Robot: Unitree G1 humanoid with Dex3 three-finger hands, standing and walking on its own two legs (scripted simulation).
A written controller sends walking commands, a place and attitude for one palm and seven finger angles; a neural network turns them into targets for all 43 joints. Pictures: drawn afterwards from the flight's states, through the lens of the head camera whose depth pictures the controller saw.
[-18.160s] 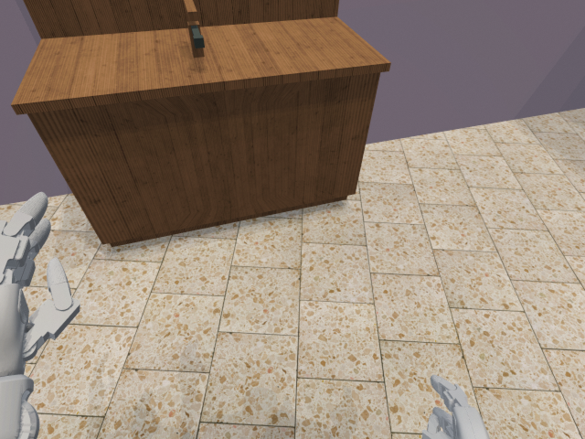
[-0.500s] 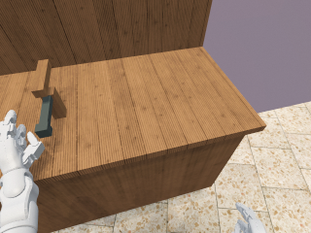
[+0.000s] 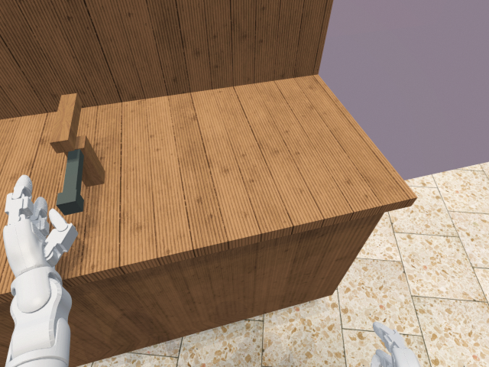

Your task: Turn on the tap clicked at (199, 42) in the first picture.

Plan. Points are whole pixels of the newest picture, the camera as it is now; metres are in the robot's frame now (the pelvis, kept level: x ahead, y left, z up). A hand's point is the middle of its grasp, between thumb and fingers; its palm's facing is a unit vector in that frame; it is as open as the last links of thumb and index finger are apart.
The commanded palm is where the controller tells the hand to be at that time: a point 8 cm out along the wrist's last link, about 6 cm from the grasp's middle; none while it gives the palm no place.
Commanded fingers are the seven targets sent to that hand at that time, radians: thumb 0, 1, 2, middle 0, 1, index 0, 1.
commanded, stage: push the lever round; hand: left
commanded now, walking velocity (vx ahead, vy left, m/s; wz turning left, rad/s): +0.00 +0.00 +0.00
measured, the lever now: (70, 202) +0.33 +0.31 +0.10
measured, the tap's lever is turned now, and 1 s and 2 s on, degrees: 2 15 38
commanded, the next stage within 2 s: none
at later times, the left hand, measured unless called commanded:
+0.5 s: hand (94, 224) +0.31 +0.27 +0.07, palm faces +0.65 -0.76 -0.05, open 7.5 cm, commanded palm +0.28 +0.28 +0.08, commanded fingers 0.00 0.90 0.90 -0.15 -0.15 -0.15 -0.15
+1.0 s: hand (119, 207) +0.35 +0.24 +0.07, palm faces +0.73 -0.68 -0.07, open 7.8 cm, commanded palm +0.30 +0.25 +0.08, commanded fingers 0.00 0.90 0.90 -0.15 -0.15 -0.15 -0.15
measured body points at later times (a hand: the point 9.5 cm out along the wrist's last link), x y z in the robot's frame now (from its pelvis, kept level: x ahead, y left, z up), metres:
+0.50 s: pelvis -0.01 +0.00 +0.00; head +0.02 +0.00 +0.45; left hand +0.27 +0.30 +0.08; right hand +0.16 -0.23 -0.10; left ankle +0.02 +0.12 -0.71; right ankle +0.00 -0.09 -0.71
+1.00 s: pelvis +0.00 +0.00 +0.00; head +0.02 +0.00 +0.45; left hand +0.30 +0.27 +0.08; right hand +0.15 -0.24 -0.11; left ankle +0.02 +0.12 -0.71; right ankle +0.00 -0.09 -0.71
